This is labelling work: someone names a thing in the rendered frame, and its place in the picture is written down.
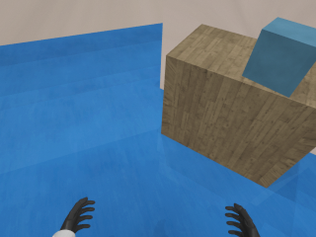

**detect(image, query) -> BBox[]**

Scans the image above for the pedestal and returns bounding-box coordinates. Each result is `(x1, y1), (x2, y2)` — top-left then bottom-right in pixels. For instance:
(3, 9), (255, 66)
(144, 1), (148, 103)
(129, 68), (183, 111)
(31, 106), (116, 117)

(161, 24), (316, 188)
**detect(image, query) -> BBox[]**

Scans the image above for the robot left hand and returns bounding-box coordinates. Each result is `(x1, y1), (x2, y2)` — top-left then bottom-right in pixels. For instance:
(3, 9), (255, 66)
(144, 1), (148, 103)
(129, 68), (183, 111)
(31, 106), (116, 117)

(60, 197), (95, 234)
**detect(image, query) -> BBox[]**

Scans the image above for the carton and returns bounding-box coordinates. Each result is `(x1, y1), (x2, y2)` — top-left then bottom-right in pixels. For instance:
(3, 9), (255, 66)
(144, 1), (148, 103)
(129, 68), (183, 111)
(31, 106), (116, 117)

(242, 17), (316, 98)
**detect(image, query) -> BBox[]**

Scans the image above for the robot right hand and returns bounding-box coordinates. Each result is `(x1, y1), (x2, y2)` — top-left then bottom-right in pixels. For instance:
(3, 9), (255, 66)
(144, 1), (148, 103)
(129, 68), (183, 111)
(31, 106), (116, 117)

(225, 203), (261, 237)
